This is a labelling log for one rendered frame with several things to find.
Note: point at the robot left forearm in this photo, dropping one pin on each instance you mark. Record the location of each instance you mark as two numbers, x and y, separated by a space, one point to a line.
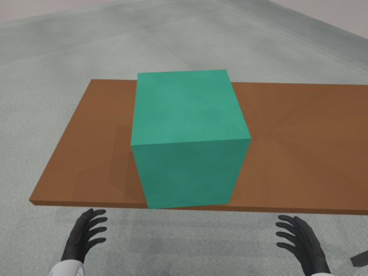
68 268

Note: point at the right robot hand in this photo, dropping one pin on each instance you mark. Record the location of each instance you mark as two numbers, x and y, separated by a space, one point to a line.
307 247

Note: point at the carton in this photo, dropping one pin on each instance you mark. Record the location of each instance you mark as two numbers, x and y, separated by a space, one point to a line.
189 137

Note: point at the table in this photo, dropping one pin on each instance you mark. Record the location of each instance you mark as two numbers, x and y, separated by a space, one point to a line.
308 152

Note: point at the left robot hand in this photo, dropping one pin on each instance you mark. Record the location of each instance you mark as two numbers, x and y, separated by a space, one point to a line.
78 244

